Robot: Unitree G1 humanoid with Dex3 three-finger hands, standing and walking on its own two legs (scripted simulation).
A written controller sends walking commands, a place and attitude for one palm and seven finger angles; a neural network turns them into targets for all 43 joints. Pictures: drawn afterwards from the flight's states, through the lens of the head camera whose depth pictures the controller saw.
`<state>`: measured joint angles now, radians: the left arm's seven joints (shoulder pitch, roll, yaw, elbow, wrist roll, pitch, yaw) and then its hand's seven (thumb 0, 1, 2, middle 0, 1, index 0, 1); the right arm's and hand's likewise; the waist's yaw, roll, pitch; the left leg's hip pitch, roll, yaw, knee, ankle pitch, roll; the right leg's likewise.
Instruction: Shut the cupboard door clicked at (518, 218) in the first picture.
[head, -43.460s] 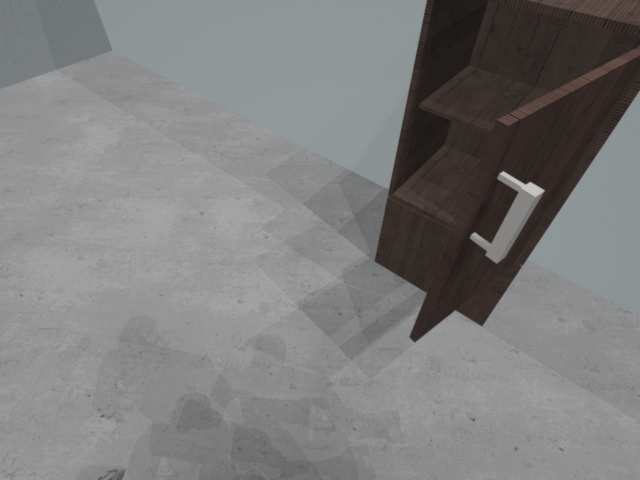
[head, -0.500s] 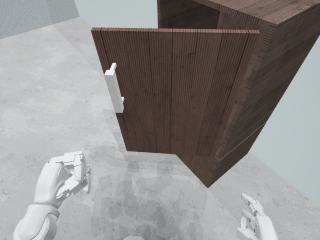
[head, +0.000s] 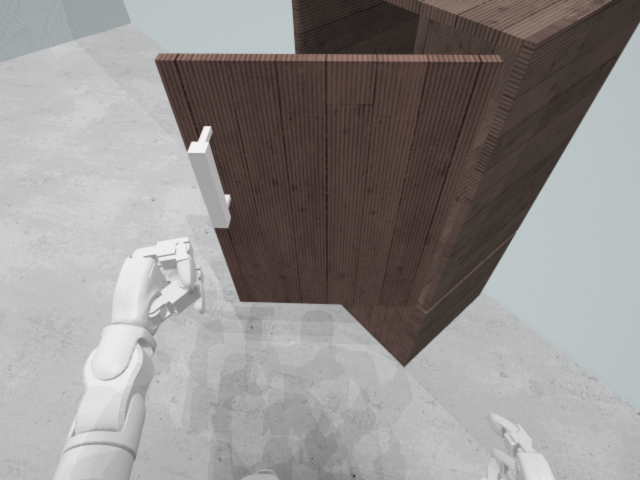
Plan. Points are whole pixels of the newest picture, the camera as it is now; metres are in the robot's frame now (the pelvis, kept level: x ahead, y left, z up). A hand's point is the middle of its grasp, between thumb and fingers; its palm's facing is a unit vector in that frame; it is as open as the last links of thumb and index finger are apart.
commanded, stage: bring the fist close to the handle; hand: left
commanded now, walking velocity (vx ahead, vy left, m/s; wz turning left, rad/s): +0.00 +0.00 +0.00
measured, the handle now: (214, 179) +0.52 +0.19 +0.08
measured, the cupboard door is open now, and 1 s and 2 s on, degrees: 47 47 32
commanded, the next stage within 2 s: push the door shut along its arc in 0.80 s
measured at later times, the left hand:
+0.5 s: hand (226, 227) +0.41 +0.15 +0.08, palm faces +0.01 -1.00 -0.01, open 3.1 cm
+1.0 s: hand (222, 234) +0.40 +0.15 +0.08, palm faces +0.00 -1.00 -0.02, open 3.1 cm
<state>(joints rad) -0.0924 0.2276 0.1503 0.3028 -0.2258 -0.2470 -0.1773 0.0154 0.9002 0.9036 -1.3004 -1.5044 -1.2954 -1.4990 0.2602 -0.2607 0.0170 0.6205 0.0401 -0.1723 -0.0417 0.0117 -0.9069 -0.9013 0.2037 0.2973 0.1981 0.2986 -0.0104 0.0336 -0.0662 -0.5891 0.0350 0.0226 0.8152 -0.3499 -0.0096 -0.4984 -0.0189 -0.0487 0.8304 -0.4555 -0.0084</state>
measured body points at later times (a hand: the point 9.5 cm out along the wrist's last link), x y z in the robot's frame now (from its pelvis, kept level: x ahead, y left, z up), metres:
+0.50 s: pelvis -0.01 +0.01 +0.00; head +0.05 +0.00 +0.44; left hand +0.41 +0.20 +0.09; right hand +0.08 -0.25 -0.12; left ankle +0.04 +0.13 -0.70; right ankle -0.02 -0.11 -0.70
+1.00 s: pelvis -0.01 +0.01 +0.00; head +0.04 +0.01 +0.44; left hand +0.40 +0.20 +0.08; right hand +0.08 -0.25 -0.12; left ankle +0.04 +0.13 -0.70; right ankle -0.02 -0.11 -0.70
